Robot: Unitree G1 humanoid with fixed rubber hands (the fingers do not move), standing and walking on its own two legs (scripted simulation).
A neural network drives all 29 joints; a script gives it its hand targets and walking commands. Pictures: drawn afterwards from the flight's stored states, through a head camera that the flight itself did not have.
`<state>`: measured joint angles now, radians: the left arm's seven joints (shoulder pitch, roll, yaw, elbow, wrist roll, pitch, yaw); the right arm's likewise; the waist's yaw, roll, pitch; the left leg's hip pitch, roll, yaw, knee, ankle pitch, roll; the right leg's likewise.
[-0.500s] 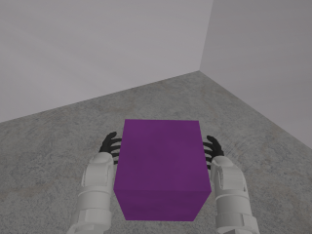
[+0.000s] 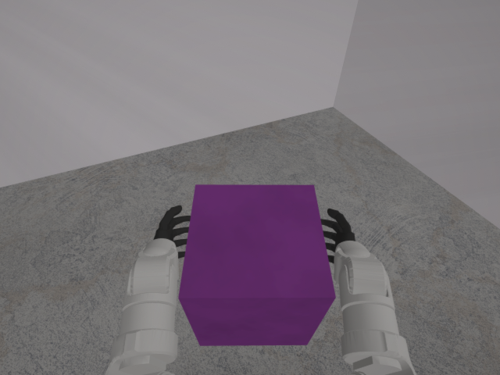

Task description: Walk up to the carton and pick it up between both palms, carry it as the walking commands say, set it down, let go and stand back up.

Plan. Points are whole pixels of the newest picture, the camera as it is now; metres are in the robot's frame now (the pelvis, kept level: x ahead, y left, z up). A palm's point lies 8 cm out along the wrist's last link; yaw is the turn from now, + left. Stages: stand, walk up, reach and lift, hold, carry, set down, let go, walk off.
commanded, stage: reach and lift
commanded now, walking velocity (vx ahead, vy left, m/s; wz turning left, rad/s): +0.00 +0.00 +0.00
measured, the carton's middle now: (254, 269) +0.30 +0.00 -0.02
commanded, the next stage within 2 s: hold in 0.72 s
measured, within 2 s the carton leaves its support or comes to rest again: neither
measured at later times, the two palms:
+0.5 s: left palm (166, 251) +0.29 +0.15 +0.05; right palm (346, 254) +0.29 -0.15 +0.05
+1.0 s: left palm (164, 252) +0.28 +0.15 +0.05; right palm (346, 255) +0.29 -0.15 +0.05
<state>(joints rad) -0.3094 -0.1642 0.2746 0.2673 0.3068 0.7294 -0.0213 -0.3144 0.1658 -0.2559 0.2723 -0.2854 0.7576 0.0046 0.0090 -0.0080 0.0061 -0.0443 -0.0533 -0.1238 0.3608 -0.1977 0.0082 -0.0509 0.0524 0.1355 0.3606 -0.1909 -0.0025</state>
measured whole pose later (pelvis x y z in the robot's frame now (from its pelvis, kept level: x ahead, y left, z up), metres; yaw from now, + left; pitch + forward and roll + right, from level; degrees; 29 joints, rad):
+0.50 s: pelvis +0.00 +0.00 +0.00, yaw +0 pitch -7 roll +0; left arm -0.26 -0.15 0.22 0.22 0.29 0.76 -0.01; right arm -0.26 0.15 -0.21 0.23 -0.27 0.78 0.00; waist 0.01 -0.01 0.00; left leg -0.03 -0.05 -0.13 0.35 -0.20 0.00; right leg -0.03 0.06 0.13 0.35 -0.19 -0.01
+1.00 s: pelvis +0.00 -0.01 +0.00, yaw +1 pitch -7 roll +0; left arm -0.29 -0.16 0.25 0.25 0.30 0.75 -0.02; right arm -0.29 0.16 -0.23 0.25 -0.28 0.77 0.00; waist 0.01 0.00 0.00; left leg -0.05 -0.05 -0.13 0.37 -0.20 0.00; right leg -0.05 0.06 0.12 0.36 -0.19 -0.01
